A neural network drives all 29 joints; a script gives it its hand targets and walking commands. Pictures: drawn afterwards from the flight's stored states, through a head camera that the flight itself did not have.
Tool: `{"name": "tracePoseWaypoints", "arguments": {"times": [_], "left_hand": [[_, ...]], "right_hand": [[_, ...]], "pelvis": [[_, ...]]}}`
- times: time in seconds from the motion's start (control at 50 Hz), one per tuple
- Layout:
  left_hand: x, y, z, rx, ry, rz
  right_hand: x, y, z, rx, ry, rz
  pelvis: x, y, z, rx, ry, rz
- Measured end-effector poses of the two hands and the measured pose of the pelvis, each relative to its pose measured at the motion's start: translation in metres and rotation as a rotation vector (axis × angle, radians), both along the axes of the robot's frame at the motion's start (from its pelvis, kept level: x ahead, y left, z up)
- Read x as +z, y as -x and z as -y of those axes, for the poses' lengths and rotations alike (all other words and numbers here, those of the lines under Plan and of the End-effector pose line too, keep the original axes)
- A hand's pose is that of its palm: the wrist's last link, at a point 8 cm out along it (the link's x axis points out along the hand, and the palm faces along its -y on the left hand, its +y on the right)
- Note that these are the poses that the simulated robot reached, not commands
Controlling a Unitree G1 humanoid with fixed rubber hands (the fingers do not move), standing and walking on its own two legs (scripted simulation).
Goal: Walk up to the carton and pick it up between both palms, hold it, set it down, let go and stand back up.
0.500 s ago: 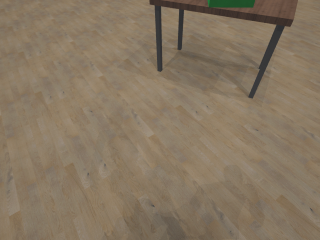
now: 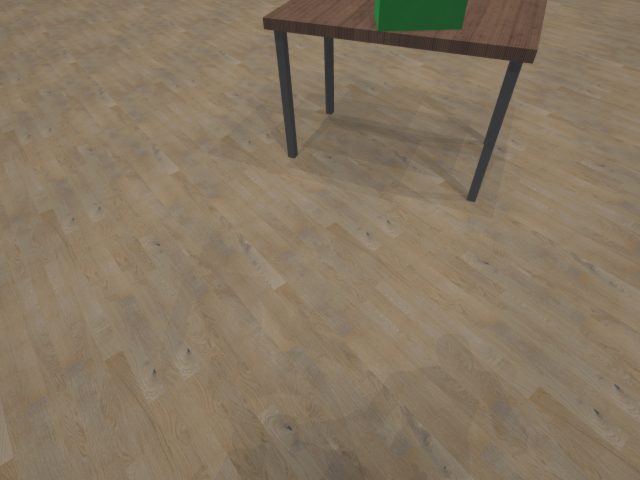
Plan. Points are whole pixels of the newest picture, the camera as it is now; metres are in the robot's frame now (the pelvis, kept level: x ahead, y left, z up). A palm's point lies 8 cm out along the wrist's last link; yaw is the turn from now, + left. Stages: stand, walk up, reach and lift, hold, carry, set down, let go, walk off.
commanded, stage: walk up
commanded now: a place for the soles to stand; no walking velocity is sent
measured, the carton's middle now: (418, 0) +1.73 -0.37 +0.02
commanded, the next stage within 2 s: none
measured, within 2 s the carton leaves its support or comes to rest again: neither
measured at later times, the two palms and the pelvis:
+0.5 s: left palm out of the picture +0.18 +0.29 -0.11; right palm (588, 412) +0.25 -0.35 -0.10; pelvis +0.16 -0.02 +0.00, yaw -4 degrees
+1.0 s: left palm (165, 314) +0.44 +0.30 -0.10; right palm (531, 338) +0.37 -0.31 -0.09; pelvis +0.34 +0.00 +0.01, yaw -8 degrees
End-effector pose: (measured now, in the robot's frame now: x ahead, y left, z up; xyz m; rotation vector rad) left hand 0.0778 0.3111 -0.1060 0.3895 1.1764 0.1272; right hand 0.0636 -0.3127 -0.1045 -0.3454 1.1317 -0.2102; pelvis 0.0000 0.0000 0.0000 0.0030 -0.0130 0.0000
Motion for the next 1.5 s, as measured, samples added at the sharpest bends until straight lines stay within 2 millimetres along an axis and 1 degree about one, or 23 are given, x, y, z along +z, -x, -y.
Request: {"name": "tracePoseWaypoints", "arguments": {"times": [0.06, 0.1, 0.12, 0.16, 0.24, 0.3, 0.36, 0.42, 0.48, 0.56, 0.6, 0.7, 0.8, 0.86, 0.96, 1.06, 1.12, 1.18, 1.24, 1.3, 1.4, 1.46, 1.5], "left_hand": [[0.007, -0.027, 0.012, -0.027, -0.023, 0.035], [0.005, -0.041, 0.020, -0.037, -0.041, 0.073], [0.003, -0.044, 0.025, -0.036, -0.044, 0.086], [0.002, -0.045, 0.035, -0.020, -0.038, 0.079], [0.008, -0.043, 0.047, 0.012, -0.023, 0.022], [0.011, -0.048, 0.048, 0.023, -0.020, -0.015], [0.010, -0.059, 0.045, 0.034, -0.016, -0.040], [0.008, -0.072, 0.038, 0.044, -0.010, -0.055], [0.001, -0.090, 0.028, 0.046, 0.001, -0.081], [-0.017, -0.128, 0.012, 0.037, 0.030, -0.100], [-0.021, -0.153, 0.007, 0.025, 0.047, -0.091], [-0.012, -0.215, -0.001, -0.044, 0.065, -0.066], [-0.002, -0.270, -0.007, -0.098, 0.058, -0.044], [0.001, -0.297, -0.006, -0.110, 0.051, -0.029], [0.005, -0.339, 0.004, -0.128, 0.035, -0.019], [0.009, -0.388, 0.022, -0.177, 0.002, 0.008], [0.004, -0.416, 0.034, -0.195, -0.015, 0.042], [0.002, -0.432, 0.042, -0.183, -0.020, 0.069], [0.007, -0.443, 0.044, -0.154, -0.015, 0.080], [0.009, -0.451, 0.041, -0.140, -0.015, 0.056], [0.001, -0.472, 0.031, -0.130, -0.001, 0.022], [-0.008, -0.491, 0.022, -0.135, 0.014, 0.006], [-0.015, -0.506, 0.018, -0.145, 0.023, -0.011]], "right_hand": [[-0.004, -0.011, 0.027, -0.008, 0.006, 0.007], [-0.013, -0.024, 0.045, 0.004, 0.015, 0.011], [-0.018, -0.032, 0.052, 0.013, 0.018, 0.013], [-0.020, -0.046, 0.058, 0.021, 0.014, 0.025], [-0.014, -0.072, 0.060, 0.026, -0.007, 0.027], [-0.010, -0.089, 0.061, 0.028, -0.013, 0.011], [-0.007, -0.111, 0.058, 0.034, -0.011, 0.002], [-0.004, -0.140, 0.051, 0.042, -0.004, 0.008], [0.000, -0.177, 0.040, 0.048, 0.007, 0.032], [0.001, -0.224, 0.020, 0.066, 0.032, 0.052], [0.003, -0.239, 0.010, 0.063, 0.035, 0.063], [0.018, -0.256, -0.008, -0.008, 0.024, 0.075], [0.026, -0.270, -0.016, -0.059, 0.013, 0.065], [0.025, -0.277, -0.016, -0.074, 0.007, 0.045], [0.016, -0.293, -0.008, -0.099, -0.010, 0.031], [-0.004, -0.317, 0.006, -0.124, -0.041, 0.023], [-0.022, -0.339, 0.019, -0.124, -0.052, 0.019], [-0.029, -0.364, 0.026, -0.110, -0.060, 0.027], [-0.023, -0.388, 0.030, -0.089, -0.056, 0.040], [-0.014, -0.410, 0.032, -0.074, -0.044, 0.054], [-0.005, -0.437, 0.031, -0.066, -0.010, 0.046], [-0.002, -0.452, 0.026, -0.070, 0.017, 0.036], [-0.002, -0.459, 0.021, -0.087, 0.026, 0.035]], "pelvis": [[-0.004, -0.015, 0.017, -0.018, -0.016, -0.001], [-0.014, -0.025, 0.030, -0.030, -0.020, 0.010], [-0.018, -0.030, 0.036, -0.038, -0.014, 0.024], [-0.018, -0.041, 0.042, -0.049, -0.006, 0.038], [-0.007, -0.065, 0.046, -0.056, 0.007, 0.037], [-0.002, -0.084, 0.048, -0.056, 0.011, 0.031], [0.000, -0.106, 0.045, -0.056, 0.016, 0.028], [0.000, -0.130, 0.038, -0.062, 0.025, 0.027], [-0.003, -0.156, 0.027, -0.070, 0.039, 0.019], [-0.012, -0.192, 0.007, -0.068, 0.062, -0.009], [-0.013, -0.207, -0.002, -0.074, 0.060, -0.010], [0.001, -0.245, -0.015, -0.096, 0.071, -0.007], [0.010, -0.279, -0.019, -0.107, 0.068, -0.003], [0.011, -0.299, -0.017, -0.107, 0.058, 0.004], [0.009, -0.331, -0.008, -0.122, 0.022, 0.014], [-0.001, -0.364, 0.006, -0.149, -0.018, 0.001], [-0.013, -0.386, 0.019, -0.155, -0.020, 0.013], [-0.019, -0.405, 0.028, -0.172, 0.000, 0.038], [-0.014, -0.421, 0.031, -0.173, 0.002, 0.048], [-0.009, -0.436, 0.030, -0.175, 0.005, 0.043], [-0.009, -0.463, 0.020, -0.174, 0.023, 0.032], [-0.012, -0.482, 0.010, -0.173, 0.039, 0.017], [-0.015, -0.495, 0.003, -0.173, 0.042, 0.013]]}}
